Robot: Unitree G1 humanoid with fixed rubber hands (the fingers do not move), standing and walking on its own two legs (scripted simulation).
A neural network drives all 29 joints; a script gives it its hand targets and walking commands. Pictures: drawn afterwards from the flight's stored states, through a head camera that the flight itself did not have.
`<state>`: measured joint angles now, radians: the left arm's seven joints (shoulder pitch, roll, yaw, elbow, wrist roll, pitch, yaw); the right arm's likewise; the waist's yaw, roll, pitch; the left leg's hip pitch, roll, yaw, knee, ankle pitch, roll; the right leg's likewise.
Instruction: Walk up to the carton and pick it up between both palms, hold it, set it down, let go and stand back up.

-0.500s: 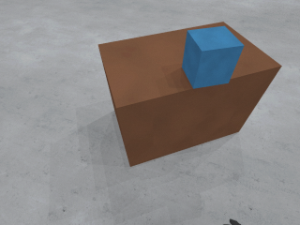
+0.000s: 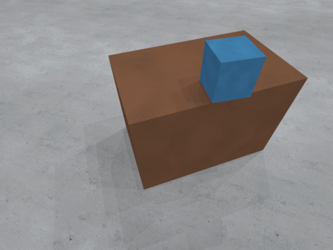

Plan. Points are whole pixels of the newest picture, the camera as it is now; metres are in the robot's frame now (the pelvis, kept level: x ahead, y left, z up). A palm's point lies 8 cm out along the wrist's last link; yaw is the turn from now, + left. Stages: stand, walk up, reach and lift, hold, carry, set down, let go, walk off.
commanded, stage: stand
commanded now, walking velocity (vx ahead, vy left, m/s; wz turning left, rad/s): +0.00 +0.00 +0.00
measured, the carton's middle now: (228, 69) +0.80 -0.24 -0.04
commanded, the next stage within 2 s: none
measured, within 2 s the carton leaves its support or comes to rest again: neither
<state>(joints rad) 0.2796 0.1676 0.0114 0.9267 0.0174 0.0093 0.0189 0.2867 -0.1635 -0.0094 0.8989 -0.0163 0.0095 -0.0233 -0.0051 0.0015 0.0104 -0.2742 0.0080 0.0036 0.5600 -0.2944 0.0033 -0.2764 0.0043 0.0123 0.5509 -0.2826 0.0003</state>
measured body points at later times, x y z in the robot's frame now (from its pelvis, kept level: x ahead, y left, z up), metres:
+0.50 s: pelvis +0.01 +0.00 +0.01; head +0.01 +0.00 +0.46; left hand +0.01 +0.21 -0.16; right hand +0.00 -0.21 -0.15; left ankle +0.00 +0.12 -0.73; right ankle +0.01 -0.12 -0.73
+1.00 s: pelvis +0.00 +0.00 +0.01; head +0.01 +0.00 +0.46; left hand -0.03 +0.20 -0.16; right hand -0.02 -0.20 -0.16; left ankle +0.00 +0.12 -0.73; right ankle +0.01 -0.12 -0.73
